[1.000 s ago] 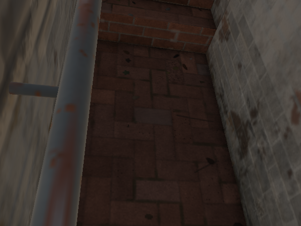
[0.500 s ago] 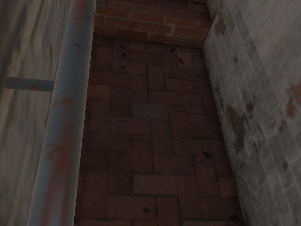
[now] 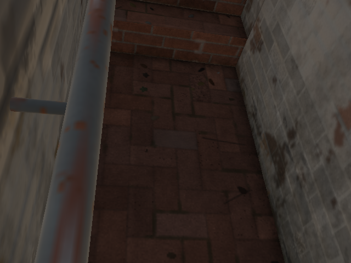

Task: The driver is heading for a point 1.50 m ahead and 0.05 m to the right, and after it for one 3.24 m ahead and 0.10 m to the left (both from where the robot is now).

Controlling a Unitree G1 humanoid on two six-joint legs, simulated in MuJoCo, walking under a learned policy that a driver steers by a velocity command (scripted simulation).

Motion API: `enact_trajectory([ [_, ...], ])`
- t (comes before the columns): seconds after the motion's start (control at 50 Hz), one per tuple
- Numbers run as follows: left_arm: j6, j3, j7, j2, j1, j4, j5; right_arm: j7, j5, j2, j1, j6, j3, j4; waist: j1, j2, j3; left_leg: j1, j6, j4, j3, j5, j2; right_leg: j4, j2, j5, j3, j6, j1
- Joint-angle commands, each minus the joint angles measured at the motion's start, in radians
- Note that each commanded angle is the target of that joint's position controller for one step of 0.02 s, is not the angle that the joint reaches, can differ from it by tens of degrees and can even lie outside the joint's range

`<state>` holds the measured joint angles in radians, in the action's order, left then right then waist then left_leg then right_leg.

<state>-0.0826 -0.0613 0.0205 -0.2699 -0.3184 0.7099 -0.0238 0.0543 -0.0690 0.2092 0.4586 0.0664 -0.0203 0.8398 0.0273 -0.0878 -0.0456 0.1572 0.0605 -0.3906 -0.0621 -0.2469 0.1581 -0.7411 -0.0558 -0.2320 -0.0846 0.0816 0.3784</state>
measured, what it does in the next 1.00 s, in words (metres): stands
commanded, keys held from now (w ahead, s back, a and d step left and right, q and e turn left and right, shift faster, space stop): w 1.00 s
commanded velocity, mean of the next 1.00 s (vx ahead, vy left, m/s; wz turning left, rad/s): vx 0.48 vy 0.07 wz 0.00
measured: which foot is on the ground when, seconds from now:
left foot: down 0.00-1.00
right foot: up 0.00-1.00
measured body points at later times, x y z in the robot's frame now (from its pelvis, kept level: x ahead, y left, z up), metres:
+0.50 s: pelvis +0.00 +0.00 +0.00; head +0.03 +0.09 +0.44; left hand +0.07 +0.22 -0.18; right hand +0.02 -0.27 -0.09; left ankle -0.02 +0.14 -0.76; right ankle +0.00 -0.18 -0.71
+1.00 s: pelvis +0.00 +0.00 +0.00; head +0.03 +0.09 +0.44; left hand +0.07 +0.22 -0.18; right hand +0.03 -0.27 -0.09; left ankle -0.03 +0.14 -0.76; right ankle +0.00 -0.18 -0.70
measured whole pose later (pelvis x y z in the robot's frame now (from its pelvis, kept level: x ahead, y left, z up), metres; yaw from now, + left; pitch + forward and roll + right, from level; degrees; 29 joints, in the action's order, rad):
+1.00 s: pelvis +0.00 +0.00 +0.00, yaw +0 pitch +1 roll -6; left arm -0.08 -0.06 0.02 -0.26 -0.31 0.72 -0.02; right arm 0.06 -0.06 0.21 0.41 0.07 -0.03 0.82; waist 0.03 -0.09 -0.04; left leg 0.16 0.06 -0.39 -0.06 -0.25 0.16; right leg -0.75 -0.08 -0.24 -0.08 0.08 0.37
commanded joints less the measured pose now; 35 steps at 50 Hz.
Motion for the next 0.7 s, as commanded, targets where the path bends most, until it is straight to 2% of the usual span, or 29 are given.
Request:
enact_trajectory([
  [0.02,0.014,0.062,-0.006,-0.027,0.182,-0.074,-0.001,-0.001,-0.002,0.153,0.03,0.015,0.032,-0.046,-0.028,0.353,-0.041,0.052,-0.015,0.144,-0.056,0.16,0.127,0.003,0.006,0.014,0.003,0.005,0.058],
  [0.08,0.009,0.063,-0.009,-0.027,0.182,-0.072,0.003,0.0,-0.007,0.166,0.049,0.013,0.035,-0.044,-0.037,0.347,-0.021,0.013,0.0,0.132,-0.067,0.185,0.131,0.026,0.004,0.013,0.011,0.006,0.063],
  [0.22,0.011,0.062,-0.011,-0.029,0.188,-0.071,0.004,0.0,-0.005,0.155,0.026,0.005,0.031,-0.053,-0.036,0.356,0.007,-0.039,0.005,0.111,-0.088,0.235,0.13,0.099,0.008,-0.007,0.019,-0.006,0.045],
  [0.24,0.015,0.057,-0.012,-0.018,0.145,-0.045,-0.002,0.001,-0.01,0.143,0.04,-0.001,0.026,-0.049,-0.037,0.394,0.047,-0.07,-0.014,0.098,-0.084,0.156,0.108,0.098,0.01,-0.007,0.041,-0.015,0.018],
  [0.26,0.01,0.057,-0.009,-0.022,0.14,-0.044,0.009,0.001,-0.005,0.139,0.024,-0.007,0.021,-0.052,-0.041,0.371,0.038,-0.037,-0.017,0.109,-0.098,0.015,0.102,0.145,0.015,-0.007,0.051,-0.016,-0.004],
  [0.28,-0.009,0.069,-0.003,-0.05,0.136,-0.016,0.013,0.013,0.012,0.184,0.071,-0.009,0.041,-0.064,-0.093,0.311,-0.009,-0.111,0.005,0.142,-0.217,-0.047,0.183,0.105,-0.008,-0.014,0.04,-0.018,0.112],
  [0.3,-0.012,0.07,-0.001,-0.038,0.145,-0.023,0.01,0.017,0.01,0.198,0.089,-0.01,0.047,-0.046,-0.083,0.306,-0.027,-0.117,0.004,0.154,-0.241,-0.054,0.212,0.084,0.02,-0.014,-0.003,-0.017,0.146],
  [0.32,-0.01,0.07,0.002,-0.031,0.147,-0.028,0.009,0.018,0.011,0.197,0.093,-0.009,0.048,-0.042,-0.08,0.314,-0.039,-0.112,0.005,0.166,-0.244,-0.069,0.215,0.079,0.027,-0.021,-0.019,-0.013,0.155],
  [0.34,-0.005,0.068,0.003,-0.024,0.15,-0.033,0.01,0.018,0.012,0.195,0.09,-0.006,0.049,-0.038,-0.075,0.327,-0.047,-0.107,0.004,0.169,-0.231,-0.063,0.21,0.069,0.026,-0.022,-0.024,-0.011,0.162],
  [0.36,0.016,0.055,0.001,0.005,0.166,-0.064,0.004,0.007,-0.004,0.145,0.023,-0.005,0.026,-0.03,-0.023,0.401,-0.025,0.0,-0.025,0.152,-0.108,-0.071,0.116,0.125,0.05,-0.012,0.0,-0.013,0.034],
  [0.38,0.003,0.065,0.003,-0.035,0.148,-0.032,0.009,0.015,0.017,0.168,0.048,-0.002,0.039,-0.058,-0.082,0.356,-0.041,-0.068,-0.002,0.166,-0.189,-0.082,0.162,0.096,-0.004,-0.019,0.022,-0.013,0.108],
  [0.4,0.0,0.067,0.003,-0.029,0.15,-0.031,0.006,0.017,0.012,0.182,0.066,-0.001,0.043,-0.042,-0.074,0.347,-0.046,-0.079,-0.003,0.163,-0.198,-0.051,0.184,0.07,0.013,-0.013,0.0,-0.012,0.131],
  [0.42,0.006,0.068,0.0,-0.028,0.162,-0.032,-0.005,0.016,0.008,0.185,0.097,0.002,0.047,-0.038,-0.085,0.357,-0.051,-0.089,-0.001,0.17,-0.203,0.018,0.193,0.025,0.002,-0.028,-0.021,-0.011,0.15],
  [0.44,0.007,0.067,0.001,-0.022,0.156,-0.031,-0.002,0.014,0.006,0.19,0.108,0.005,0.05,-0.031,-0.078,0.354,-0.053,-0.089,0.005,0.167,-0.19,0.058,0.199,-0.005,0.003,-0.031,-0.039,-0.008,0.161],
  [0.46,0.025,0.054,0.001,0.004,0.169,-0.06,-0.005,0.006,-0.009,0.146,0.053,0.006,0.029,-0.021,-0.022,0.421,-0.031,0.002,-0.029,0.151,-0.074,0.063,0.118,0.027,0.034,-0.023,-0.014,-0.006,0.061],
  [0.48,0.027,0.053,0.0,-0.008,0.163,-0.054,-0.005,0.003,-0.004,0.128,0.022,0.006,0.021,-0.041,-0.027,0.431,-0.025,0.033,-0.035,0.143,-0.048,0.043,0.087,0.041,0.013,-0.018,0.027,-0.007,0.025],
  [0.5,0.025,0.053,-0.002,-0.016,0.169,-0.05,-0.006,0.002,-0.002,0.127,0.013,0.003,0.017,-0.048,-0.033,0.423,-0.025,0.046,-0.038,0.138,-0.045,0.027,0.079,0.05,0.005,-0.01,0.048,-0.009,0.014],
  [0.52,0.006,0.063,-0.003,-0.04,0.155,-0.021,-0.001,0.011,0.011,0.177,0.084,0.003,0.039,-0.056,-0.093,0.351,-0.039,-0.053,-0.014,0.155,-0.169,0.018,0.166,-0.011,-0.023,-0.022,0.028,-0.008,0.13],
  [0.54,0.0,0.067,-0.003,-0.03,0.153,-0.02,0.0,0.012,0.005,0.205,0.128,0.003,0.049,-0.034,-0.087,0.332,-0.052,-0.069,-0.006,0.164,-0.195,0.019,0.202,-0.054,-0.003,-0.019,-0.026,-0.004,0.172],
  [0.56,0.001,0.067,-0.001,-0.021,0.143,-0.02,0.002,0.012,0.004,0.213,0.14,0.005,0.054,-0.028,-0.082,0.331,-0.06,-0.067,0.002,0.175,-0.198,-0.014,0.206,-0.078,-0.004,-0.015,-0.059,-0.001,0.189],
  [0.58,0.018,0.057,0.001,0.001,0.169,-0.054,0.0,0.006,-0.009,0.171,0.089,0.005,0.035,-0.019,-0.033,0.405,-0.053,0.017,-0.028,0.174,-0.087,-0.043,0.135,-0.051,0.026,-0.004,-0.034,0.002,0.114],
  [0.6,0.023,0.056,0.001,-0.011,0.165,-0.052,-0.001,0.004,-0.003,0.148,0.057,0.004,0.026,-0.037,-0.035,0.419,-0.049,0.041,-0.042,0.167,-0.062,-0.06,0.108,-0.043,0.012,0.004,0.004,0.001,0.089],
  [0.62,0.018,0.063,-0.003,-0.032,0.212,-0.073,0.0,0.002,0.004,0.148,0.025,0.007,0.025,-0.052,-0.036,0.375,-0.085,0.08,-0.027,0.167,-0.066,0.049,0.126,-0.023,0.004,0.012,-0.004,0.003,0.097],
  [0.7,0.01,0.062,-0.01,-0.025,0.185,-0.063,0.005,0.002,-0.007,0.169,0.043,0.011,0.032,-0.049,-0.034,0.374,-0.022,0.014,0.005,0.13,-0.066,0.195,0.128,0.024,0.0,0.012,0.008,0.005,0.062],
])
